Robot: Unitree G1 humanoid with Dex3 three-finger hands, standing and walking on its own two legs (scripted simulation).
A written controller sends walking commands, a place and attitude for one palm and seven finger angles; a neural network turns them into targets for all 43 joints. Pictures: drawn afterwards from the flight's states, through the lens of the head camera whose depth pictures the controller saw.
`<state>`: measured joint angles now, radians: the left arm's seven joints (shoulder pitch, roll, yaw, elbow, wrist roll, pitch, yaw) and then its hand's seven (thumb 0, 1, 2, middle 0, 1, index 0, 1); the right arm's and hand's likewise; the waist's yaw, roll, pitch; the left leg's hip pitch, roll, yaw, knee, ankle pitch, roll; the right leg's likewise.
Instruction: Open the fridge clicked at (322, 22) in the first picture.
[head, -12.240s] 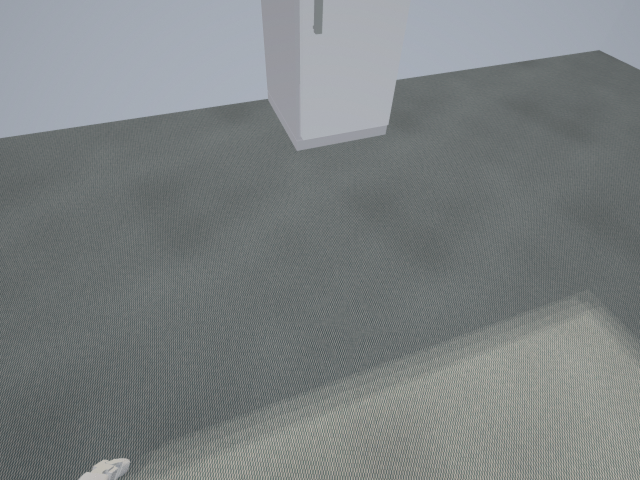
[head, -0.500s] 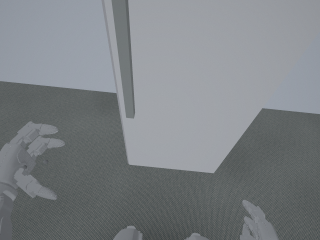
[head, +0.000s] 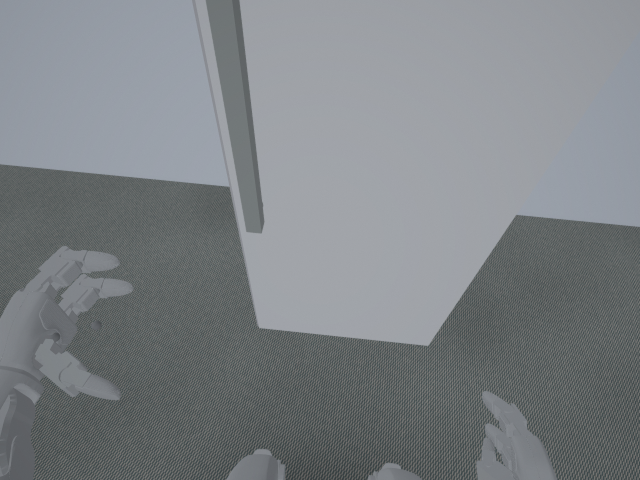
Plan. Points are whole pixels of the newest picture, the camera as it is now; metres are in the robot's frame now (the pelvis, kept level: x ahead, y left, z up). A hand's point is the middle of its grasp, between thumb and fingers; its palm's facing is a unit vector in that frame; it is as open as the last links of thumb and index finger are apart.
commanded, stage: move the hooked fingers beside the handle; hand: left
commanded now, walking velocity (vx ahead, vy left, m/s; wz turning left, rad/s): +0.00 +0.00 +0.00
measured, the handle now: (241, 95) +0.55 +0.15 +0.18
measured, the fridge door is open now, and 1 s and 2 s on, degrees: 0 0 0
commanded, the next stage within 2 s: none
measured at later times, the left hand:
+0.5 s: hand (138, 264) +0.35 +0.26 +0.06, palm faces -0.02 -1.00 -0.03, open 14.0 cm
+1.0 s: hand (181, 223) +0.42 +0.22 +0.06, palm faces -0.06 -1.00 -0.01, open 14.0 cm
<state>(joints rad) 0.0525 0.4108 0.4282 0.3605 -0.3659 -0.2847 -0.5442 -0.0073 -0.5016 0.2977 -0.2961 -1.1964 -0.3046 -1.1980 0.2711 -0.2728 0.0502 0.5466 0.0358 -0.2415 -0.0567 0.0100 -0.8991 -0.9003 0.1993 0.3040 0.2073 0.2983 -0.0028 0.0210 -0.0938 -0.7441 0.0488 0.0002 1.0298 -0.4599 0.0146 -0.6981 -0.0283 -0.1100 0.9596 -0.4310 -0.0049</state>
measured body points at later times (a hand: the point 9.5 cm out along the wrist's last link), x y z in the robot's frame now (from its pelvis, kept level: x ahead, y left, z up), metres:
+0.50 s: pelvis +0.01 +0.00 +0.00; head +0.08 +0.01 +0.44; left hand +0.34 +0.31 +0.06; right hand +0.13 -0.26 -0.09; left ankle +0.03 +0.11 -0.68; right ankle +0.03 -0.12 -0.68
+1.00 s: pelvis +0.01 +0.01 -0.01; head +0.10 +0.02 +0.43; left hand +0.42 +0.28 +0.06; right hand +0.11 -0.25 -0.11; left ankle +0.03 +0.11 -0.68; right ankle +0.03 -0.12 -0.68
